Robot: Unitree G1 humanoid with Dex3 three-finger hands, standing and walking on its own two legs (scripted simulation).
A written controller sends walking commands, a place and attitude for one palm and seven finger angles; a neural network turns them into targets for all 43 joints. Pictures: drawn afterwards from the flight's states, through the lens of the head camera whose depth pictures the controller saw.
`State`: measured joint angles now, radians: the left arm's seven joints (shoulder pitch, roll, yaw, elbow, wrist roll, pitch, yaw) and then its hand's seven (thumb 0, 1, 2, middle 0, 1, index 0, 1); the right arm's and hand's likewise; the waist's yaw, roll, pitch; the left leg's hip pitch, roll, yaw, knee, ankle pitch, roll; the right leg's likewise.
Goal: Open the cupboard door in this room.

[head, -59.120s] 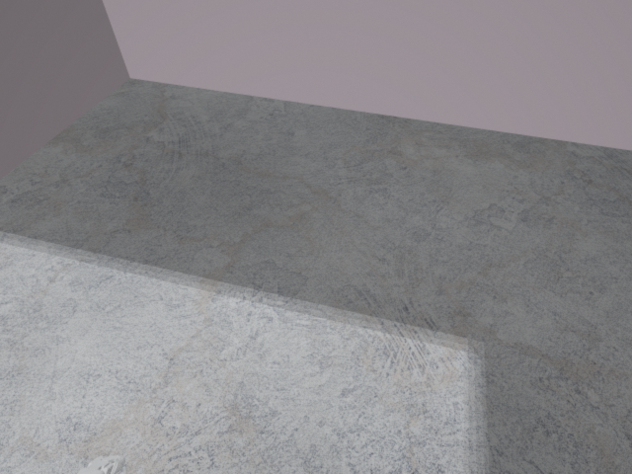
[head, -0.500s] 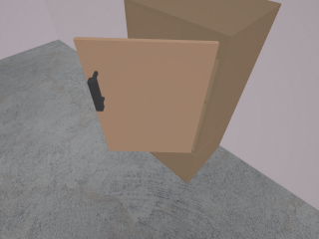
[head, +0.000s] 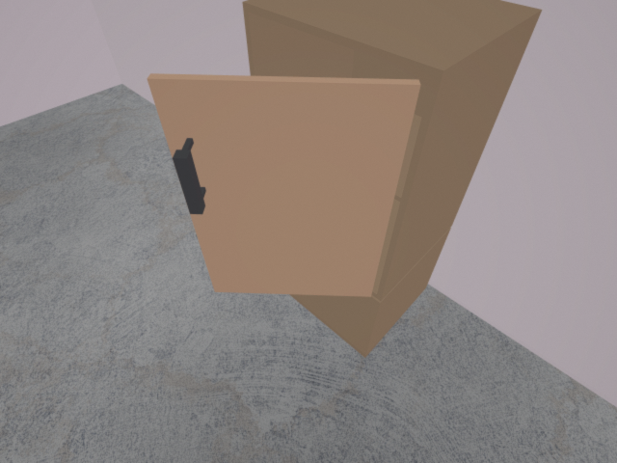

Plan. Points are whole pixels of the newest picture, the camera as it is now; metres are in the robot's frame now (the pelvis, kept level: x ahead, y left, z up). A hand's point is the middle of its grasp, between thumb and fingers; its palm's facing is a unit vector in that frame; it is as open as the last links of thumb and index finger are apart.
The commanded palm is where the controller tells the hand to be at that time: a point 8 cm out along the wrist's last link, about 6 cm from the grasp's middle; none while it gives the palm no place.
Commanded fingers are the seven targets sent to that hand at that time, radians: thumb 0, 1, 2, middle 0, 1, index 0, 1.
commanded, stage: look again from close up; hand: left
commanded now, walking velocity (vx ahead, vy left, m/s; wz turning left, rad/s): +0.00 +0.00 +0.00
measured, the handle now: (193, 176) +0.57 +0.24 +0.04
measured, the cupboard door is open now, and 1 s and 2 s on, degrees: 42 42 42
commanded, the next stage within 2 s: shuffle to correct the standing spot in 0.42 s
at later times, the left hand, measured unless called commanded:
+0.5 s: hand out of the picture -0.01 +0.17 -0.17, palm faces +0.04 -0.98 -0.19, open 7.3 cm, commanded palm none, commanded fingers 0.00 0.90 0.90 -0.20 -0.30 -0.20 -0.30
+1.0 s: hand out of the picture +0.01 +0.19 -0.18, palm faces +0.05 -0.99 -0.16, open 7.3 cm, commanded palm none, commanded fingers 0.00 0.90 0.90 -0.20 -0.30 -0.20 -0.30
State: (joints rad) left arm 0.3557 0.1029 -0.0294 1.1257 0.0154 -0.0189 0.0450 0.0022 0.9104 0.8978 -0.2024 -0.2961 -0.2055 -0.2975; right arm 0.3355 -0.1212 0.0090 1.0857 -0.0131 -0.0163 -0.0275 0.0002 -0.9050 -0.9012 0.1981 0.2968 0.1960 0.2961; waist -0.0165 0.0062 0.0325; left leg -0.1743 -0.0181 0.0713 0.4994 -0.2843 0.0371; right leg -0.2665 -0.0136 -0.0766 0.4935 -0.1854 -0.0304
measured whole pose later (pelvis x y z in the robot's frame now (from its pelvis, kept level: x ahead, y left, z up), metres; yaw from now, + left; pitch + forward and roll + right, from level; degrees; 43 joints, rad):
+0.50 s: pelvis -0.01 +0.00 +0.00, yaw +0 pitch -2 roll +1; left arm 0.33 0.15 0.00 1.07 0.01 -0.01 0.04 0.00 0.92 0.90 -0.20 -0.30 -0.20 -0.30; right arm 0.35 -0.15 0.01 1.08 -0.02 -0.01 -0.02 0.00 -0.91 -0.90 0.20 0.30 0.20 0.30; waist -0.01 -0.01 0.00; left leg -0.17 -0.03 0.07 0.44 -0.24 0.04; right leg -0.26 -0.03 -0.08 0.46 -0.15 -0.03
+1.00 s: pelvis +0.02 +0.03 +0.00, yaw +0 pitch -2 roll +0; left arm 0.32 0.13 0.01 1.09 0.02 0.00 0.05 0.01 0.92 0.90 -0.20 -0.30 -0.20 -0.30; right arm 0.40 -0.09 0.02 1.11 -0.01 -0.03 -0.04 0.00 -0.90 -0.90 0.20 0.30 0.20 0.30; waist 0.00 -0.03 0.03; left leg -0.12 -0.06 0.09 0.44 -0.29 0.08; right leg -0.23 -0.05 -0.06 0.48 -0.21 0.02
